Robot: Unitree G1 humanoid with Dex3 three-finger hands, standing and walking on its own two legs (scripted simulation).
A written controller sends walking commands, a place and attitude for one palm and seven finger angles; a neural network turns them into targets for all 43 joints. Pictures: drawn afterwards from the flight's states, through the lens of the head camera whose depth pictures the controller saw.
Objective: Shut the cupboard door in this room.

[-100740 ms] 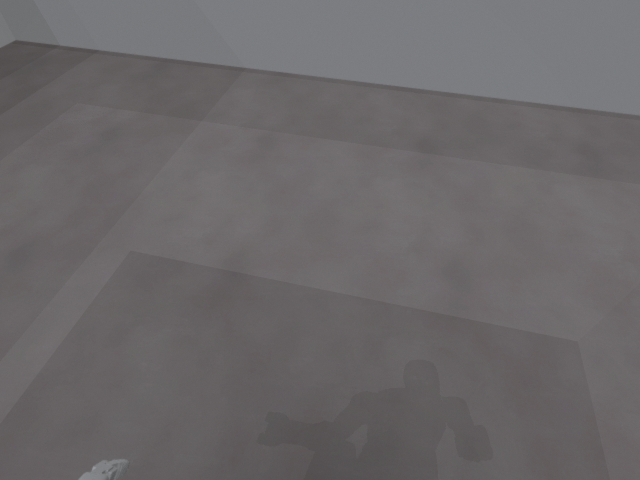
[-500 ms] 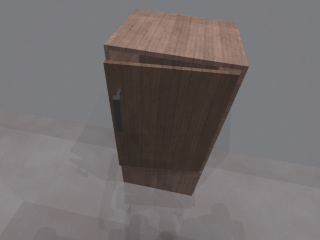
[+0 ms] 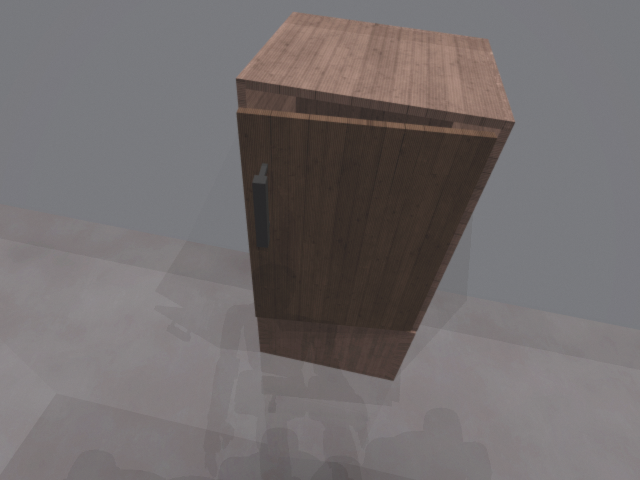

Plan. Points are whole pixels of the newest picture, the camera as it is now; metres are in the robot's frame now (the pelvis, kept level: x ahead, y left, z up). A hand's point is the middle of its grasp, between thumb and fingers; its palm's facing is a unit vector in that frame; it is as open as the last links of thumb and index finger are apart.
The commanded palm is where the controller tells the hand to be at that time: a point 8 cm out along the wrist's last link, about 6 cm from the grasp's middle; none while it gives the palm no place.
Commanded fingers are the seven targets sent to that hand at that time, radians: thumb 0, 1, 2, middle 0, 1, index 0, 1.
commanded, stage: come to a stop and stand still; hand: left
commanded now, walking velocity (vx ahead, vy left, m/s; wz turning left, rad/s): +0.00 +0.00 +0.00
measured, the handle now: (263, 206) +0.57 +0.15 +0.00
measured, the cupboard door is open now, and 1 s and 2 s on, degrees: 7 7 7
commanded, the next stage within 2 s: look again from close up in 1.70 s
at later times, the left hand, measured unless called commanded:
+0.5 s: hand out of the picture +0.00 +0.24 -0.16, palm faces -0.09 -0.98 -0.17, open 7.4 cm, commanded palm none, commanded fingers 0.00 0.90 0.90 -0.20 -0.30 -0.20 -0.30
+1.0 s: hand out of the picture -0.01 +0.25 -0.18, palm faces -0.11 -0.98 -0.15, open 7.3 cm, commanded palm none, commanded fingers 0.00 0.90 0.90 -0.20 -0.30 -0.20 -0.30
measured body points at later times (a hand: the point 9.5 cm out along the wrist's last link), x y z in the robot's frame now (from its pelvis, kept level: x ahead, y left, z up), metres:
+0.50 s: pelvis -0.06 +0.05 +0.02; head -0.08 +0.08 +0.47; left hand +0.00 +0.29 -0.14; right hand -0.14 -0.16 -0.13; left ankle +0.03 +0.08 -0.73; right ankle -0.14 -0.06 -0.70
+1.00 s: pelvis -0.05 +0.07 +0.01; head -0.01 +0.10 +0.45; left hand +0.00 +0.30 -0.16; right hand -0.10 -0.13 -0.14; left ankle -0.01 +0.16 -0.74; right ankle -0.08 -0.06 -0.70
